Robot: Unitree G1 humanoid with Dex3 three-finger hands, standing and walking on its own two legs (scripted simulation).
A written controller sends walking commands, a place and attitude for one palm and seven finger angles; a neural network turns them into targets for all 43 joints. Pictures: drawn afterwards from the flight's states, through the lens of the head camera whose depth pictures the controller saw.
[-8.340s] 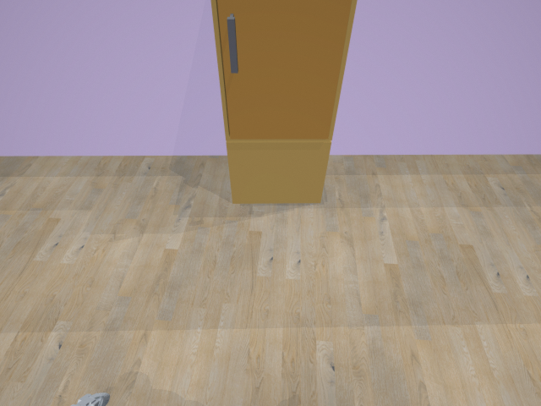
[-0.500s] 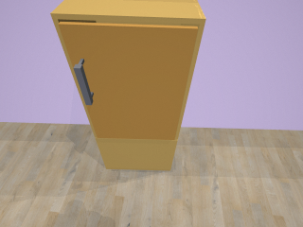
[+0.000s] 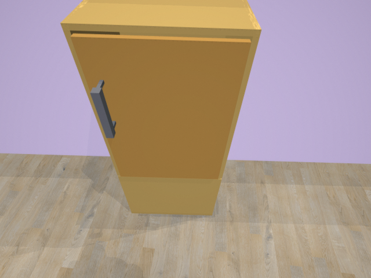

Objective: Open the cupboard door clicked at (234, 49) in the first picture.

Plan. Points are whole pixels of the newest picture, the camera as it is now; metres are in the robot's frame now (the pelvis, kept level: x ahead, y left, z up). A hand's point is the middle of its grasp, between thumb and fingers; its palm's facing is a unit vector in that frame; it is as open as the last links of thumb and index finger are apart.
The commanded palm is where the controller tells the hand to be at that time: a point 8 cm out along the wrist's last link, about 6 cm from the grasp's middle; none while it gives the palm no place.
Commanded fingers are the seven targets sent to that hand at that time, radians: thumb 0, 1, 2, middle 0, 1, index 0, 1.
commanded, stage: shuffle to correct the standing spot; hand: left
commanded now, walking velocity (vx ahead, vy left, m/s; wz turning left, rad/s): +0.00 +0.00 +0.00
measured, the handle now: (106, 110) +0.53 +0.27 +0.05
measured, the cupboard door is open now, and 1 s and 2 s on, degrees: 0 0 0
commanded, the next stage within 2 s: come to a stop and stand still in 0.18 s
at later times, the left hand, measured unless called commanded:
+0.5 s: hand out of the picture +0.00 +0.23 -0.18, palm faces +0.03 -0.97 -0.23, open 7.4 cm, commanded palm none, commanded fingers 0.00 0.90 0.90 -0.20 -0.30 -0.20 -0.30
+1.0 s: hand out of the picture -0.03 +0.27 -0.17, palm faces -0.01 -0.98 -0.22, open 7.4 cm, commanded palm none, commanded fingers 0.00 0.90 0.90 -0.20 -0.30 -0.20 -0.30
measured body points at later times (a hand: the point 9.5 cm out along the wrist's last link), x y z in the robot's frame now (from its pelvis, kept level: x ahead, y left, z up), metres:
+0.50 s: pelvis -0.02 +0.05 -0.01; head +0.00 +0.05 +0.44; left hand +0.00 +0.28 -0.17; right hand +0.06 -0.19 -0.16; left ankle -0.01 +0.13 -0.74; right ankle -0.03 -0.08 -0.74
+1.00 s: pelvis -0.03 +0.08 +0.00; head -0.01 +0.08 +0.45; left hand -0.03 +0.32 -0.16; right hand -0.01 -0.16 -0.15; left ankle -0.01 +0.13 -0.74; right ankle -0.03 -0.07 -0.74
